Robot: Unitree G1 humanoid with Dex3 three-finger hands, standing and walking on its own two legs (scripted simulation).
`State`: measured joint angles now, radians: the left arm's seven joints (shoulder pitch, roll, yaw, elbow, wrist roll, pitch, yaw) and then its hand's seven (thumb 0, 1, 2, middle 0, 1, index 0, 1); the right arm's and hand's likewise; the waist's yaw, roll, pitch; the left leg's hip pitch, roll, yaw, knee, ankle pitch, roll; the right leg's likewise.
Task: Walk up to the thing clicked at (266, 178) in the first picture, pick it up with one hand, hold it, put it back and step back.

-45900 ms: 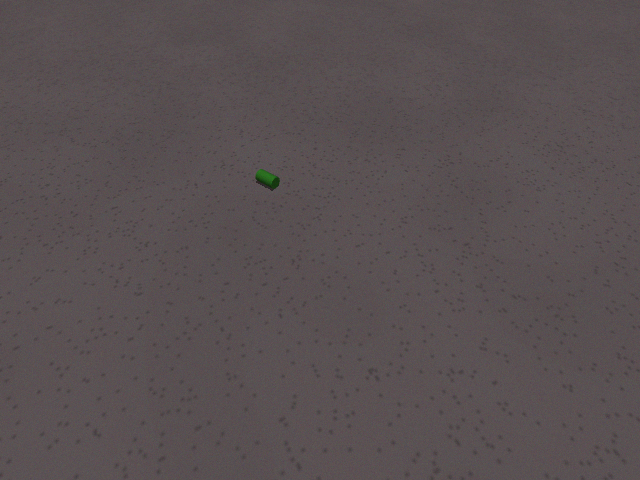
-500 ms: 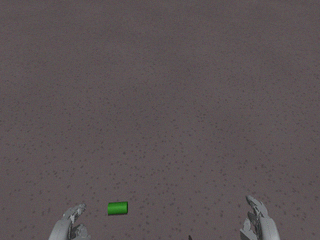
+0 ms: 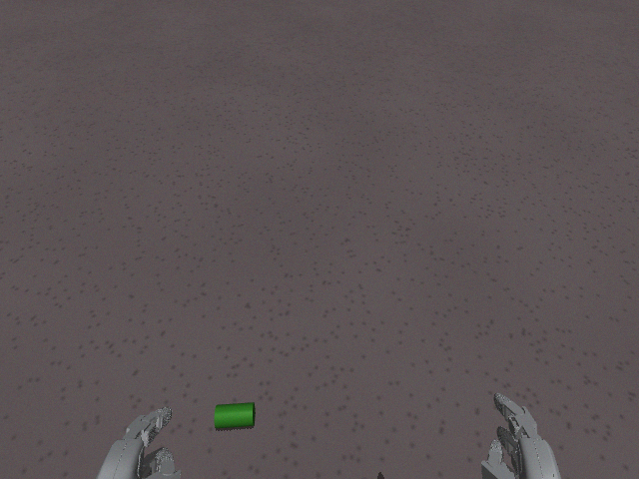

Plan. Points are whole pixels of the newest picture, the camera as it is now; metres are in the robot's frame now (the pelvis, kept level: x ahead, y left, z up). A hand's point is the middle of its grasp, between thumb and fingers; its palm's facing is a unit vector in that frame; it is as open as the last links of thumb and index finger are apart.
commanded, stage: home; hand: left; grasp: from above
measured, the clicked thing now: (235, 415) +0.43 +0.24 -0.68
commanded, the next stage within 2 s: stand in 0.42 s
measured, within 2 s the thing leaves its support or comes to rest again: neither
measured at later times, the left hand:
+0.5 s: hand out of the picture +0.16 +0.18 -0.05, palm faces +0.04 -0.98 -0.20, open 7.4 cm
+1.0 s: hand out of the picture +0.05 +0.24 -0.11, palm faces +0.03 -0.95 -0.32, open 7.4 cm
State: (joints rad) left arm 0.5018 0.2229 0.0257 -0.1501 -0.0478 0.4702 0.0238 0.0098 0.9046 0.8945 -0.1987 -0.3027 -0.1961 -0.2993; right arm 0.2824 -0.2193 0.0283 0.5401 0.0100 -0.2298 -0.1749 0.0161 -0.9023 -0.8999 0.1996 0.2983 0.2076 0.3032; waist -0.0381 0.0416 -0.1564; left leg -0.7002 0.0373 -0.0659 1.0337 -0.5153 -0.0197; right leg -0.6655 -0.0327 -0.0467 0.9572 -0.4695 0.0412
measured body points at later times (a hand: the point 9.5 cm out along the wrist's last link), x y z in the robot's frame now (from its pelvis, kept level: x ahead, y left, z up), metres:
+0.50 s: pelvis +0.00 +0.00 +0.00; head +0.02 +0.01 +0.45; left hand +0.16 +0.23 -0.03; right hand +0.16 -0.24 -0.06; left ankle +0.00 +0.13 -0.68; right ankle +0.00 -0.15 -0.68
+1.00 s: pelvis +0.00 +0.01 +0.05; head +0.02 +0.02 +0.50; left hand +0.05 +0.29 -0.09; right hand +0.07 -0.27 -0.08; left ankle +0.00 +0.13 -0.68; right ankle +0.00 -0.15 -0.68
